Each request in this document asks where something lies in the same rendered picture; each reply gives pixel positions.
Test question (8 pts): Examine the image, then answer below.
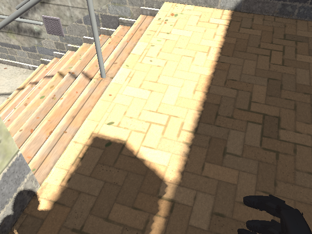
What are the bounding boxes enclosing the stairs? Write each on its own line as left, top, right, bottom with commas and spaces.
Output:
0, 15, 155, 186

